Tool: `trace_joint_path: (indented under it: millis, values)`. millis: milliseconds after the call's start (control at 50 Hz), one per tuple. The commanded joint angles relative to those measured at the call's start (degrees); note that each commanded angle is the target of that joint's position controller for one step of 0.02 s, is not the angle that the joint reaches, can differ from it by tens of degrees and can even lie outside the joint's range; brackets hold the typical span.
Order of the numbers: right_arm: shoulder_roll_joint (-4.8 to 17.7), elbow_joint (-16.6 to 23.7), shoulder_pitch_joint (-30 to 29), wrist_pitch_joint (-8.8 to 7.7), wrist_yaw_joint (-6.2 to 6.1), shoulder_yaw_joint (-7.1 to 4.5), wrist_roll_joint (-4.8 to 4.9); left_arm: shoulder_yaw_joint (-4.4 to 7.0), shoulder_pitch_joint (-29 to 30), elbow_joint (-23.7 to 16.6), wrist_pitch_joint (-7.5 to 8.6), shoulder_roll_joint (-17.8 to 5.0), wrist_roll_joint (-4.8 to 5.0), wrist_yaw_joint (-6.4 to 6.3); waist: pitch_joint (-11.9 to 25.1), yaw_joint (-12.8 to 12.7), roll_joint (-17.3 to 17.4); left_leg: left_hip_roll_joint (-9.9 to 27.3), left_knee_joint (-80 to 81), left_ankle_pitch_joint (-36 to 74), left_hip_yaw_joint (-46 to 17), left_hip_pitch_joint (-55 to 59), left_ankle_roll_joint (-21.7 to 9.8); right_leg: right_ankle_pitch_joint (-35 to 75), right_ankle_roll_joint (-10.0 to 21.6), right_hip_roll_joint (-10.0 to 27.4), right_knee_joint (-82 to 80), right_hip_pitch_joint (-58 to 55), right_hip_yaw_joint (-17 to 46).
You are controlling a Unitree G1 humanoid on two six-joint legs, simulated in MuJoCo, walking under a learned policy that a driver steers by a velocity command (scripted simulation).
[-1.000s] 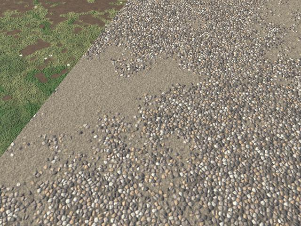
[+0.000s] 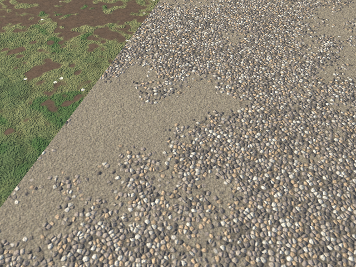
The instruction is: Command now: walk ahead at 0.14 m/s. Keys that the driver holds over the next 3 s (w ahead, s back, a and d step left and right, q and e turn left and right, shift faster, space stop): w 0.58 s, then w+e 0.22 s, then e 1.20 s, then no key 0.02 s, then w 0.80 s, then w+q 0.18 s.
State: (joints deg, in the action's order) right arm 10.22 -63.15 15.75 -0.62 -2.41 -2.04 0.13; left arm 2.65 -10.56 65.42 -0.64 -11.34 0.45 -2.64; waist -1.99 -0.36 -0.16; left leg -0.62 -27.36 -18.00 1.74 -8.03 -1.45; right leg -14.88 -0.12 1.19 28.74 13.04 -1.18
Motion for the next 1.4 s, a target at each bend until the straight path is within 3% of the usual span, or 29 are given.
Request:
trace_joint_path:
  millis: [20,60,100,180,240,260,280,300,340,420,540,660,700,740,760,780,800,840,900,940,1060,1180,1200,1220,1240,1260,1280,1320,1400]
  values:
    - [8.8,1.2,5.2,-0.3,-0.52,-2.04,0.92,1.0,0.0,-1.9,0.81,-5.4,0.43,-0.2,-4.7,1.5,5.0,6.7,11.7,-26.6,-9.9,-7.3,-5.9,-17.3,2.3,-2.7,4.0,6.1,-3.1]
    - [12.3,1.2,7.8,-1.6,-0.39,-3.36,1.48,0.44,3.4,-4.1,2.67,-3.1,0.75,0.68,-8.4,3.1,10.7,17.9,19.0,-32.5,-25.3,-6.3,-12.1,-11.2,3.1,-0.9,16.4,14.1,-2.5]
    - [10.8,2.1,7.2,-3.17,-0.1,-3.21,0.69,0.86,4.7,-5.5,4.14,-4.4,1.57,1.66,-9.9,2.8,9.1,22.0,19.8,-25.1,-29.8,-1.8,-14.1,-15.0,4.6,3.1,25.2,23.4,1.9]
    - [10.8,4.1,3.1,-3.66,0.77,-3.25,1.8,1.27,2.2,-5.0,5.93,-4.1,1.7,2.74,-5.7,-0.2,6.2,14.4,15.3,-10.3,-15.0,-3.3,-8.8,-8.8,4.8,1.9,8.4,11.2,-2.4]
    - [10.1,4.9,1.5,-3.37,1.18,-2.81,1.67,2.88,-14.3,1.3,5.3,-5.1,1.33,2.73,-0.7,-7.0,2.6,7.7,1.0,-0.2,-6.2,-17.9,-5.8,0.6,3.6,-2.6,1.3,-15.2,-4.5]
    - [6.0,6.5,-0.7,-3.73,1.47,-1.63,0.84,4.12,-22.1,1.9,5.44,-10.3,0.95,2.23,2.0,-9.7,-11.3,2.3,-22.0,0.1,1.2,-25.2,-1.5,-5.9,7.9,10.5,-8.1,-21.2,15.1]
    - [3.0,8.9,-0.5,-4.81,1.22,-1.16,1.58,3.99,-26.1,2.1,6.36,-13.9,0.12,3.06,5.0,-8.7,-20.4,-3.5,-37.7,-14.5,-1.8,-36.3,-0.7,-13.3,16.5,21.4,-19.3,-25.2,42.3]
    - [5.5,9.3,-1.8,-5.67,1.4,-1.64,2.97,2.68,-20.1,1.0,7.37,-11.0,-0.24,3.19,0.6,-5.5,-11.5,1.2,-46.8,-12.0,-7.2,-41.7,-2.2,-19.5,17.0,23.2,-19.5,-21.1,43.0]
    - [7.2,9.3,-2.8,-6.33,1.83,-2.03,2.7,1.01,-10.5,-2.5,8.05,-7.1,-0.01,3.9,-3.6,-2.1,-4.0,6.4,-46.0,0.5,-6.1,-42.3,-4.3,-13.6,12.7,18.1,-19.7,-14.4,28.2]
    - [6.9,9.0,-3.8,-5.06,2.24,-2.91,1.32,-0.12,-12.7,-2.6,7.21,-5.4,-0.59,3.34,-3.4,-0.9,-4.4,8.4,-35.1,9.7,-2.8,-35.3,-2.1,10.1,9.6,11.4,-21.2,-10.2,11.4]
    - [4.3,14.7,-18.8,-4.76,3.18,-1.53,1.33,0.14,-16.2,-3.6,6.4,-7.9,-0.65,1.53,-5.6,-3.5,-3.6,5.8,-13.2,21.1,0.6,-33.4,0.2,17.6,9.8,9.7,-24.1,-8.9,4.6]
    - [6.3,18.6,-25.8,-5.91,5.06,-1.28,1.77,1.13,-19.7,-3.1,5.46,-8.5,0.54,1.28,-7.0,-2.9,-4.1,3.5,-2.7,19.0,-0.3,-31.1,-2.1,25.7,9.7,13.5,-19.6,-18.2,5.4]
    - [9.3,18.0,-20.5,-6.38,4.97,-2.46,1.68,1.91,-17.6,-4.2,5.01,-10.4,0.32,1.23,-2.0,0.9,-6.6,0.6,-2.1,15.3,0.9,-21.3,-3.4,43.0,8.6,13.8,-12.5,-20.1,5.8]
    - [14.6,13.2,-1.3,-6.3,3.85,-5.0,1.65,1.62,-14.4,-6.0,4.56,-9.8,-0.31,1.63,10.4,10.4,-7.8,2.0,-3.8,15.8,-1.2,7.5,-6.8,46.0,5.6,9.4,9.5,-9.2,3.8]
    - [20.5,11.6,8.0,-6.07,3.22,-6.39,-0.34,-0.05,-19.5,-7.6,5.05,-3.2,-0.72,2.12,22.2,9.1,3.5,18.4,-3.7,8.8,-22.6,32.1,-13.4,20.6,2.4,1.7,32.1,12.0,1.1]
    - [17.5,10.8,9.1,-5.84,3.62,-5.19,-0.57,-1.08,-22.6,-6.5,6.26,0.1,1.13,2.44,31.2,7.6,14.2,26.8,7.7,0.4,-45.1,37.5,-17.8,-16.9,1.6,-4.1,46.5,21.3,7.7]
    - [13.0,11.4,4.1,-5.92,3.72,-3.9,-0.09,0.8,-17.0,-8.0,7.0,-6.2,2.82,2.34,21.7,7.3,10.5,24.2,10.3,-2.5,-39.1,29.0,-14.3,-15.0,2.6,-0.3,51.4,26.3,10.6]
    - [8.7,12.8,-6.4,-6.42,3.75,-2.44,-0.46,1.59,-10.1,-10.1,6.64,-6.9,2.34,1.13,7.1,3.2,2.7,20.9,12.1,18.6,-19.8,7.4,-10.8,-7.5,2.5,4.3,48.3,23.9,6.8]
    - [6.7,11.8,-10.0,-6.93,3.98,-2.09,-1.79,2.62,-14.1,-9.7,3.45,-3.6,1.66,0.54,3.7,-2.0,5.0,16.6,13.9,34.5,-4.9,-6.3,-9.3,-6.4,2.4,6.3,42.7,14.3,5.9]
    - [8.8,11.5,-11.0,-6.96,3.16,-2.47,-1.83,2.89,-11.8,-12.1,2.06,-3.4,1.46,0.41,1.7,-3.3,5.8,16.7,15.6,38.3,-0.7,-8.9,-10.6,-3.5,1.6,6.3,38.9,16.4,5.1]
    - [13.3,11.8,-10.0,-4.53,-0.2,-3.52,-0.73,2.59,-1.2,-18.2,1.78,-4.6,0.13,3.03,3.4,-0.9,4.2,15.6,14.2,37.2,8.0,-4.5,-10.1,13.0,0.2,4.9,16.9,15.0,0.3]
    - [15.5,12.6,-9.3,-1.5,-0.83,-4.49,1.74,3.95,1.6,-23.0,1.1,-8.3,0.03,5.14,4.4,-1.5,4.6,18.2,1.0,37.7,8.0,4.6,-5.9,5.2,4.2,1.0,5.3,12.4,-3.2]
    - [14.5,12.6,-8.5,-1.12,-0.81,-4.33,1.76,4.9,-2.6,-22.3,1.47,-10.0,-0.16,4.89,6.5,-3.4,2.4,15.7,-7.4,37.8,9.7,3.3,-3.6,10.4,6.0,-1.4,0.2,5.5,-3.9]
    - [13.2,13.0,-5.2,-1.03,-0.48,-3.95,0.3,6.97,-6.7,-22.1,1.77,-16.3,-0.42,3.76,9.8,-4.1,-7.0,10.7,-21.7,25.6,11.6,-4.6,1.0,35.3,9.3,3.8,-2.7,-5.3,5.8]
    - [8.8,15.4,-4.9,-1.35,0.25,-2.47,-2.66,7.64,-7.0,-23.1,1.49,-21.6,-1.15,2.71,12.7,-0.3,-19.1,0.7,-40.9,-21.1,9.8,-24.1,5.3,61.2,19.4,17.1,-0.4,-18.1,26.8]
    - [9.1,15.5,-3.5,-1.8,1.28,-2.23,-1.51,6.21,-7.7,-24.8,2.05,-19.4,-1.59,3.32,23.3,-1.1,-12.5,-0.9,-50.6,-26.3,-4.2,-27.7,5.2,56.5,26.1,21.4,-1.9,-23.2,35.4]
    - [11.3,16.9,-7.3,-1.92,1.59,-2.66,1.24,6.01,-5.5,-25.8,2.34,-17.6,-1.67,3.74,20.9,-2.1,-8.9,-0.3,-51.6,-20.5,-5.9,-32.2,4.1,40.3,25.0,19.7,-6.1,-19.7,33.4]
    - [12.9,16.3,-11.0,-1.17,0.3,-3.38,0.36,4.99,2.1,-27.1,1.92,-13.6,0.45,2.59,11.4,-0.1,-2.0,3.4,-43.8,-10.6,-6.6,-32.0,3.6,22.1,16.9,13.4,-8.7,-8.4,24.4]
    - [10.9,16.4,-9.9,-0.21,-0.26,-3.24,-0.38,4.89,2.5,-28.4,1.09,-13.7,-0.78,1.12,10.3,1.6,-4.7,1.3,-31.3,-5.1,-5.0,-23.1,4.3,20.9,14.7,8.6,-9.9,0.3,19.7]
